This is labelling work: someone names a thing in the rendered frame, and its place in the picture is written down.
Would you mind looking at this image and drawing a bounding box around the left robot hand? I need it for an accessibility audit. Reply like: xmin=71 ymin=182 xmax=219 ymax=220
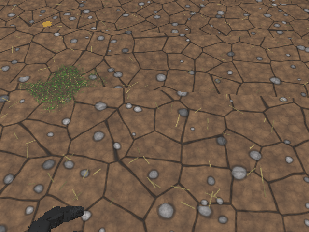
xmin=27 ymin=206 xmax=85 ymax=232

